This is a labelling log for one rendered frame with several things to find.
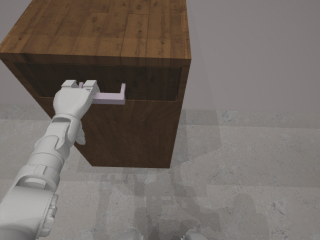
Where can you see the cabinet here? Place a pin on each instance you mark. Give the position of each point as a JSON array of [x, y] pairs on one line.
[[138, 133]]

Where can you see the drawer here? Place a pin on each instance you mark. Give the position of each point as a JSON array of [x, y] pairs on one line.
[[156, 83]]

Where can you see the robot right shin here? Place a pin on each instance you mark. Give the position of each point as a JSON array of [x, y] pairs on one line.
[[190, 231]]

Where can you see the robot left upper arm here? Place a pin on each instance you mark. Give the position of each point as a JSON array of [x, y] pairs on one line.
[[27, 213]]

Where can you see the left robot hand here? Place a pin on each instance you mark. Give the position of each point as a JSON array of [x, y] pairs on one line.
[[75, 101]]

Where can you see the left robot forearm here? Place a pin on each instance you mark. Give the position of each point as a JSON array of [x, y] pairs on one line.
[[44, 165]]

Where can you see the handle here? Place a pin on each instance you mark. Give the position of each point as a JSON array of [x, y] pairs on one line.
[[108, 98]]

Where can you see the robot shin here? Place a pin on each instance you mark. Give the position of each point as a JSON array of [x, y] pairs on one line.
[[132, 229], [190, 231]]

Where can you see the robot left shin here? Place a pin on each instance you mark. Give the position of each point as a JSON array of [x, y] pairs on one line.
[[132, 229]]

